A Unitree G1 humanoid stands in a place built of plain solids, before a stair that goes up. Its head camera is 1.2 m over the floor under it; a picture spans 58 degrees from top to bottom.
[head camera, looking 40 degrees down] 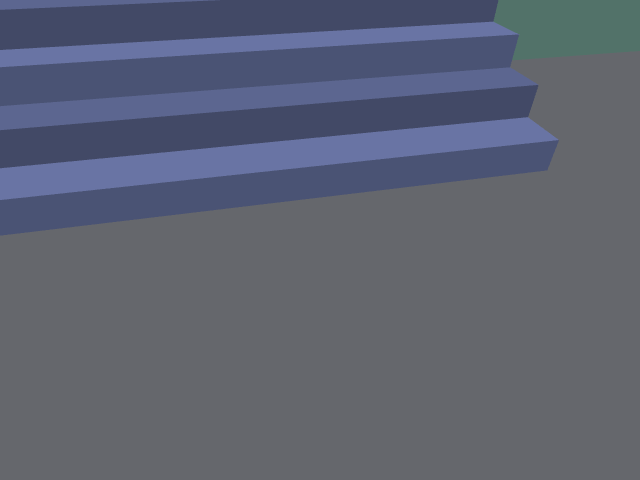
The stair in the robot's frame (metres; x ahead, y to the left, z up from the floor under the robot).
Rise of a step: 0.18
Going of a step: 0.28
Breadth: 3.10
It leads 12 degrees to the left of straight ahead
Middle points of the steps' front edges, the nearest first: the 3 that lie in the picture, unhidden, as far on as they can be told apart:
1.69 0.30 0.18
1.96 0.36 0.36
2.24 0.42 0.54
